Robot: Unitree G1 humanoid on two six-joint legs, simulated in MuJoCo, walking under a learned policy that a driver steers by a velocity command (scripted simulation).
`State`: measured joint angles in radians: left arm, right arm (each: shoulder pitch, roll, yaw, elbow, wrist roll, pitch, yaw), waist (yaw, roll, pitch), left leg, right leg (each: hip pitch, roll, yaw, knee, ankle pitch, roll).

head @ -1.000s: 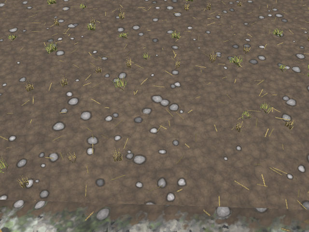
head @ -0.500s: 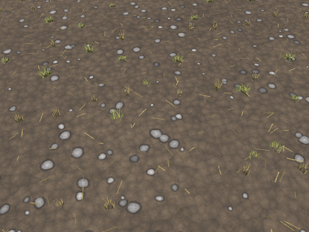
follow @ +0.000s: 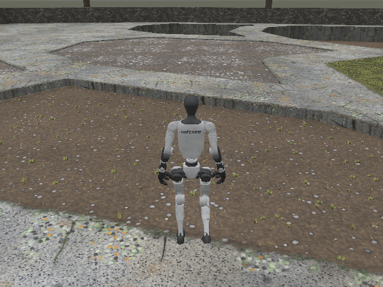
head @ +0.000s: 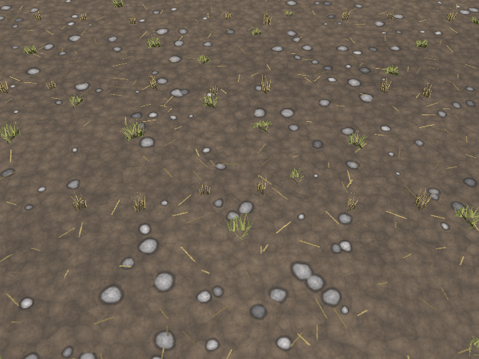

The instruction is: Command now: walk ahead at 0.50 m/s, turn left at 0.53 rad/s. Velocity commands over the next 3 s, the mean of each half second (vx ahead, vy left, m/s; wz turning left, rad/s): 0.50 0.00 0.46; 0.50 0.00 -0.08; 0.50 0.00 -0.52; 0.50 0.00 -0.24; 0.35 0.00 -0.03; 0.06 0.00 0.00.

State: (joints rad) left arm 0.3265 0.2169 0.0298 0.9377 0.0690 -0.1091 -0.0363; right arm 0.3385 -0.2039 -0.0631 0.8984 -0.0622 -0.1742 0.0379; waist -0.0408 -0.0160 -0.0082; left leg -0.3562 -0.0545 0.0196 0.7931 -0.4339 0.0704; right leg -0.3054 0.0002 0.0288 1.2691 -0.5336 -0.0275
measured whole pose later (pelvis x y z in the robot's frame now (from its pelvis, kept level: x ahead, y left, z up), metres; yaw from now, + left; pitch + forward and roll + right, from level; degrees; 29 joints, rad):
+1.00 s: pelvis +0.53 +0.13 -0.15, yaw +9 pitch +3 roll +1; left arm 0.20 0.27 0.09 0.88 -0.03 -0.04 0.01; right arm 0.34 -0.20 -0.07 0.92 -0.01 -0.10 -0.01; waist -0.02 -0.05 -0.03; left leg -0.13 -0.04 0.14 0.30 -0.22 0.07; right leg -0.75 -0.07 0.13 1.05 -0.06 -0.04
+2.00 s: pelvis +1.09 +0.13 -0.15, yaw -15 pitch +2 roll +0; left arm 0.21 0.27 0.07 0.73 -0.01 -0.06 0.01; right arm 0.31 -0.24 -0.05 0.84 0.00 -0.10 0.02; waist -0.04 -0.04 0.01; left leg -0.20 -0.07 0.02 0.33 -0.16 0.07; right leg -0.63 -0.08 0.05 1.03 -0.23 -0.02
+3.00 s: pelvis +1.37 +0.03 -0.16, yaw -15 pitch -1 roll -1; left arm 0.19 0.23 0.04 0.97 0.01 0.00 0.03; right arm 0.18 -0.21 -0.03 0.93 -0.01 -0.01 -0.03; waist 0.01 0.01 0.03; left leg -0.25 0.02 -0.01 0.55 -0.29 -0.01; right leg -0.24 -0.01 -0.02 0.52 -0.27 0.01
